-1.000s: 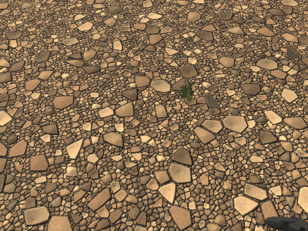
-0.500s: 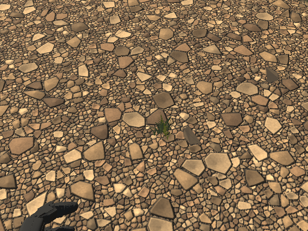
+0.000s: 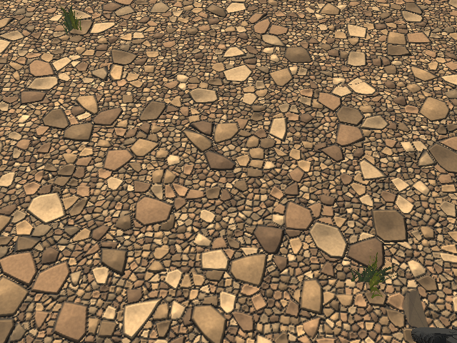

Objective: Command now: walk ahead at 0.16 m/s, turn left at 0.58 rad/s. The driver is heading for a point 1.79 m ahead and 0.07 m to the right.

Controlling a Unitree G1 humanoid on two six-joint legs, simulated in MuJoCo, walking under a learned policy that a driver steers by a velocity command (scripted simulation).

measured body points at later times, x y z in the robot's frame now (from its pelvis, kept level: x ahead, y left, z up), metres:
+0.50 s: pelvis +0.09 -0.02 +0.01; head +0.11 -0.03 +0.46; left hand +0.16 +0.27 -0.10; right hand +0.30 -0.24 -0.09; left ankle +0.13 +0.09 -0.72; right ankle +0.13 -0.15 -0.72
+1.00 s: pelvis +0.13 -0.04 +0.01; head +0.14 -0.03 +0.46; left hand +0.20 +0.24 -0.11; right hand +0.31 -0.26 -0.10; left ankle +0.13 +0.09 -0.72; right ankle +0.13 -0.15 -0.72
